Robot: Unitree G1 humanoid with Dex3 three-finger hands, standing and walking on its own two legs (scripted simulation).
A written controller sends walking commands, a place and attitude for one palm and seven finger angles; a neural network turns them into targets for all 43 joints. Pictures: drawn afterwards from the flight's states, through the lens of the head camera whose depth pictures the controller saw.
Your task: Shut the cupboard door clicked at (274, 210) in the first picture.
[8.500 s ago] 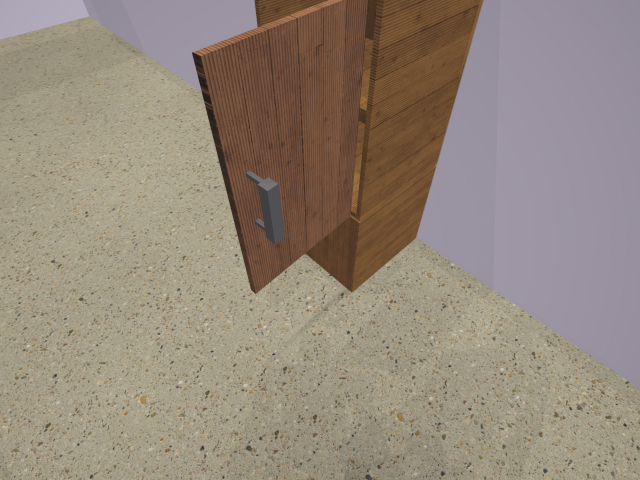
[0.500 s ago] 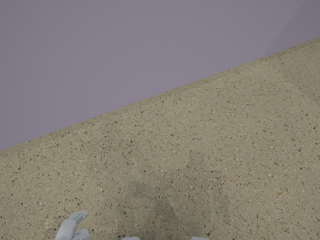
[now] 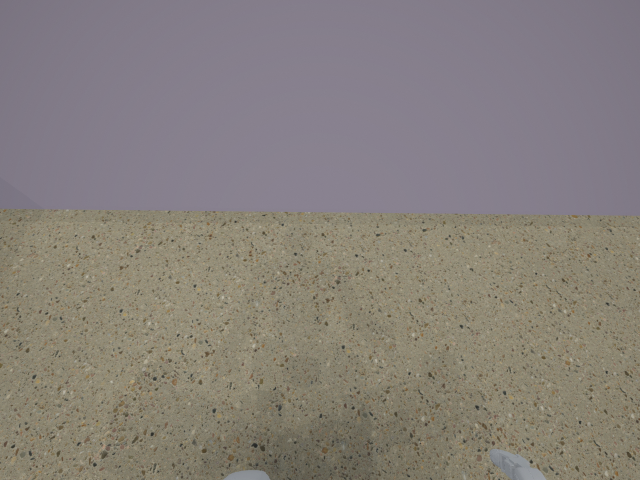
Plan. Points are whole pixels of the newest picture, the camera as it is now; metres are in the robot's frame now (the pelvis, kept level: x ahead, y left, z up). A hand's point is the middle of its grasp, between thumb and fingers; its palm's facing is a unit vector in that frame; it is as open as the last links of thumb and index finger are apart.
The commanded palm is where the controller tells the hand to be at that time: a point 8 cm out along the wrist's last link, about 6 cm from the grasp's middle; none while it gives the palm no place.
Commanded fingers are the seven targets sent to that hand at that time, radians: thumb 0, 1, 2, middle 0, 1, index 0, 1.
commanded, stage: walk to a spot facing it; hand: left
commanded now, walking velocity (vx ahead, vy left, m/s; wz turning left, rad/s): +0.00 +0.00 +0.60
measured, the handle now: out of the picture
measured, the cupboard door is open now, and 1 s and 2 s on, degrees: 94 94 94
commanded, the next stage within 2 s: none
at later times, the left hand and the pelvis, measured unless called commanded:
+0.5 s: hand out of the picture +0.10 +0.20 -0.14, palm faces +0.22 -0.94 -0.27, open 7.4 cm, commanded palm none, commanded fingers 0.00 0.90 0.90 -0.20 -0.30 -0.20 -0.30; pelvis +0.01 -0.03 +0.01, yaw +15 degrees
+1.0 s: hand out of the picture -0.12 +0.15 -0.16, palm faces +0.62 -0.74 -0.24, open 7.4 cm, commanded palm none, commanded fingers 0.00 0.90 0.90 -0.20 -0.30 -0.20 -0.30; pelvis +0.06 +0.02 +0.00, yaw +37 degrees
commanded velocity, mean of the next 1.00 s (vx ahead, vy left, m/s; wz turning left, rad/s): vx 0.14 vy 0.00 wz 0.58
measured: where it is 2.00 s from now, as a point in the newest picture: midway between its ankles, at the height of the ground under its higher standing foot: (207, 403)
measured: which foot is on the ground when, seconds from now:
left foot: down 0.00-0.50, up 0.52-1.00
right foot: down 0.00-0.00, up 0.02-0.48, down 0.50-1.00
